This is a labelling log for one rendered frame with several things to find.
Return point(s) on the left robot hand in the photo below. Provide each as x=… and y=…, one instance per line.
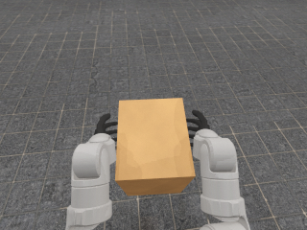
x=102, y=126

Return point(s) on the carton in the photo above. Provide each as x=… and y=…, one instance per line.
x=153, y=151

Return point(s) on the right robot forearm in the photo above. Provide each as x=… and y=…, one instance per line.
x=220, y=196

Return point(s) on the right robot hand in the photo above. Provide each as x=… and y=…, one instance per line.
x=201, y=122

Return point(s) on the left robot forearm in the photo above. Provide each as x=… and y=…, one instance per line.
x=90, y=177

